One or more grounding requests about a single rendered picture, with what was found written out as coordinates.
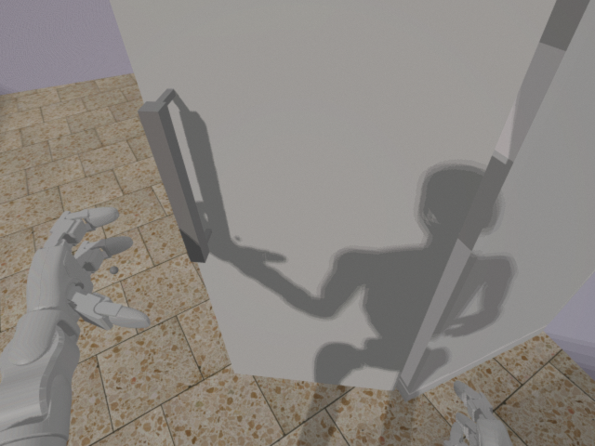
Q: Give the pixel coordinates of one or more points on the robot left forearm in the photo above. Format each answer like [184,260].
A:
[37,368]

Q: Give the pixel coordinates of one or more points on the robot right hand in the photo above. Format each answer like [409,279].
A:
[488,431]

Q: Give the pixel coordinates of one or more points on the fridge door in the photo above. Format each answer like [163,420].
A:
[334,147]

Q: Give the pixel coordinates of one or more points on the handle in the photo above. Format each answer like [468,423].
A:
[160,132]

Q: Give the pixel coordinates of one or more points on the robot left hand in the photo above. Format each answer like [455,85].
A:
[54,272]

